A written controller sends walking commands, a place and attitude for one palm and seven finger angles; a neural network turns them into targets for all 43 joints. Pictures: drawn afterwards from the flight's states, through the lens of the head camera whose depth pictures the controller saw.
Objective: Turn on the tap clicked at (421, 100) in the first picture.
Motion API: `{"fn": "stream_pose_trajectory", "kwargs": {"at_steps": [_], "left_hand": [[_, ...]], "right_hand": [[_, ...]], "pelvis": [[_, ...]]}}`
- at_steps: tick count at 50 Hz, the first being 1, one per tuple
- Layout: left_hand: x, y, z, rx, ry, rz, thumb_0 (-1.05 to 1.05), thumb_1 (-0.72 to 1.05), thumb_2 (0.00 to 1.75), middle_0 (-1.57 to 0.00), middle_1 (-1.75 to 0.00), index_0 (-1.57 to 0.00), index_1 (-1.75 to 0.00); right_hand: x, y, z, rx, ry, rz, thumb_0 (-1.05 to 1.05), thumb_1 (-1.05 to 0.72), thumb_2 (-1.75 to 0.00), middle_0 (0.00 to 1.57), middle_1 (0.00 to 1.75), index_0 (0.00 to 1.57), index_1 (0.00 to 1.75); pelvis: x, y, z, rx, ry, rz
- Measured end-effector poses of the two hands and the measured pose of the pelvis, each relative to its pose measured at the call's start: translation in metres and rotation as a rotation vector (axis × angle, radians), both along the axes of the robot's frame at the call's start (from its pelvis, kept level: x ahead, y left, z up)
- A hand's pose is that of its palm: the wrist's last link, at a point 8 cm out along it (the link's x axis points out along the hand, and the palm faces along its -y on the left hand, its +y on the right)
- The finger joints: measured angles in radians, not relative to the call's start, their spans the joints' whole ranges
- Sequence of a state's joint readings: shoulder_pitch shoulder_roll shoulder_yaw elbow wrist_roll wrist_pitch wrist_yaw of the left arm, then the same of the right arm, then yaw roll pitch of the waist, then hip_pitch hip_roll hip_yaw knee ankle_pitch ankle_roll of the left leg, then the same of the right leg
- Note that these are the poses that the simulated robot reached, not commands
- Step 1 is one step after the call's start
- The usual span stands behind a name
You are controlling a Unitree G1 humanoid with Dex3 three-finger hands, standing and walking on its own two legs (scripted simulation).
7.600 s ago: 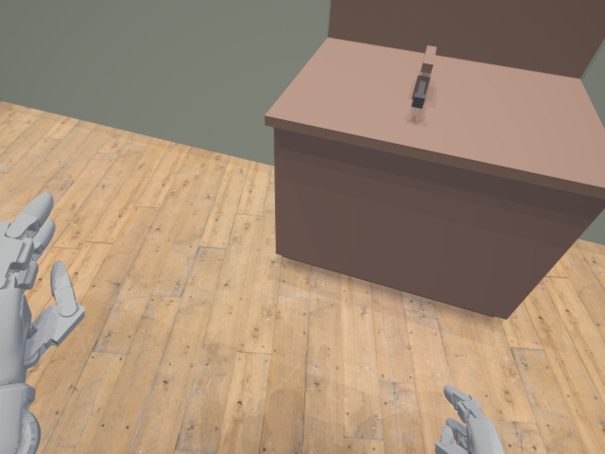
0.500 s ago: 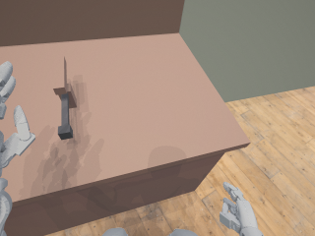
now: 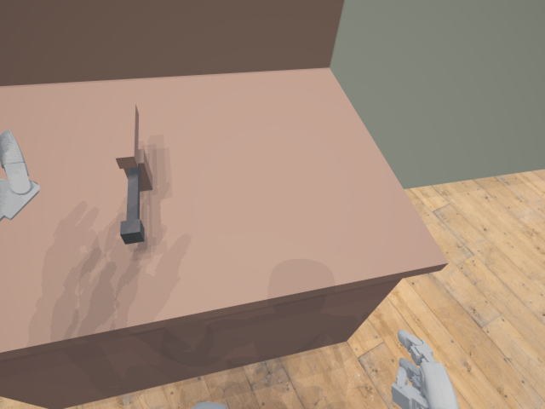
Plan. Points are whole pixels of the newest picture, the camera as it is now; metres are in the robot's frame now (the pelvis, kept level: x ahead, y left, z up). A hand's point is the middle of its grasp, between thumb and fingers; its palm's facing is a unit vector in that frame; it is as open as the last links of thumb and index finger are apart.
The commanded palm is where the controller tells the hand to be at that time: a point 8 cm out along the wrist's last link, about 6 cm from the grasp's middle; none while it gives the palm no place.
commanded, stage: come to a stop and stand still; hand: left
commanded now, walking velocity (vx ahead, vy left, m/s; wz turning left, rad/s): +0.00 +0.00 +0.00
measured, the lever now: (132, 231) +0.34 +0.25 +0.03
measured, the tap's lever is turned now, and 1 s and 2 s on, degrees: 0 0 0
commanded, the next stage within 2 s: look again from close up in 1.06 s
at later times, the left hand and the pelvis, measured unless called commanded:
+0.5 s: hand (8, 244) +0.22 +0.29 +0.18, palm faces +0.39 -0.84 -0.38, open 7.4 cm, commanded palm +0.16 +0.32 +0.18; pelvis +0.01 +0.04 +0.00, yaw +2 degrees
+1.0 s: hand (6, 286) +0.19 +0.28 +0.17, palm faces +0.38 -0.86 -0.34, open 7.4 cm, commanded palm +0.12 +0.31 +0.18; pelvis -0.02 +0.02 +0.00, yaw +3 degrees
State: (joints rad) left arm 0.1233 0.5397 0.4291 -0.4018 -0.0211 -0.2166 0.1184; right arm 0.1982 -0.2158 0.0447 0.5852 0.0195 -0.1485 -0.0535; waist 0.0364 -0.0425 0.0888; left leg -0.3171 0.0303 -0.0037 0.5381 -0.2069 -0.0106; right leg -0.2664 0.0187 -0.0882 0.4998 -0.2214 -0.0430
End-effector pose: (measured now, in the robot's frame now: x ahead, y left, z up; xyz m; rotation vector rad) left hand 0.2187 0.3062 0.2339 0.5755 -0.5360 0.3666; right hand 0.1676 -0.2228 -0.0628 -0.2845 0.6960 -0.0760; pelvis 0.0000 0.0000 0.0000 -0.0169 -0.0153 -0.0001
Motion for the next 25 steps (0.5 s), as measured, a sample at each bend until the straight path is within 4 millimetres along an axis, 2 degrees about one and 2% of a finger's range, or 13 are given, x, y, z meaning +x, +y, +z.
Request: {"fn": "stream_pose_trajectory", "kwargs": {"at_steps": [2,5,10,13,16,19,25], "left_hand": [[0.004,0.01,0.018,0.034,-0.072,0.011,0.02,0.88,0.9,-0.21,-0.31,-0.22,-0.3],[0.003,0.01,0.014,0.015,-0.042,-0.026,0.02,0.89,0.9,-0.2,-0.31,-0.21,-0.3],[-0.012,0.008,-0.044,-0.094,0.225,-0.065,0.01,0.89,0.9,-0.2,-0.31,-0.21,-0.3],[-0.023,0.023,-0.073,-0.148,0.326,-0.014,0.01,0.89,0.9,-0.21,-0.31,-0.21,-0.3],[-0.03,0.039,-0.087,-0.191,0.339,0.047,0.01,0.88,0.9,-0.21,-0.31,-0.22,-0.3],[-0.032,0.043,-0.081,-0.201,0.282,0.064,0.02,0.88,0.9,-0.21,-0.31,-0.22,-0.3],[-0.036,0.027,-0.044,-0.117,0.143,-0.019,0.02,0.89,0.9,-0.2,-0.31,-0.21,-0.3]], "right_hand": [[-0.001,0.002,0.001,0.014,-0.007,0.002,0.01,-0.9,-0.9,0.2,0.3,0.2,0.3],[-0.005,0.002,0.002,0.045,-0.028,-0.029,0.01,-0.9,-0.9,0.21,0.3,0.2,0.3],[-0.016,0.005,-0.006,0.054,0.015,-0.079,0.01,-0.9,-0.9,0.21,0.3,0.2,0.3],[-0.019,0.011,-0.01,0.028,0.073,-0.056,0.01,-0.9,-0.9,0.2,0.3,0.2,0.3],[-0.016,0.02,-0.012,0.006,0.113,-0.001,0.01,-0.9,-0.9,0.2,0.3,0.2,0.3],[-0.006,0.03,-0.012,0.001,0.109,0.059,0.01,-0.9,-0.9,0.2,0.3,0.2,0.3],[0.019,0.053,-0.005,0.055,0.002,0.115,0.01,-0.9,-0.9,0.21,0.3,0.2,0.3]], "pelvis": [[0.001,0.003,0.0,-0.002,0.018,-0.011],[0.007,0.013,0.0,-0.002,0.034,-0.021],[0.017,0.029,0.002,0.015,0.032,-0.018],[0.018,0.032,0.002,0.019,0.032,-0.001],[0.016,0.034,0.002,0.014,0.033,0.021],[0.013,0.036,0.0,0.01,0.032,0.037],[0.007,0.037,-0.001,0.022,0.027,0.038]]}}
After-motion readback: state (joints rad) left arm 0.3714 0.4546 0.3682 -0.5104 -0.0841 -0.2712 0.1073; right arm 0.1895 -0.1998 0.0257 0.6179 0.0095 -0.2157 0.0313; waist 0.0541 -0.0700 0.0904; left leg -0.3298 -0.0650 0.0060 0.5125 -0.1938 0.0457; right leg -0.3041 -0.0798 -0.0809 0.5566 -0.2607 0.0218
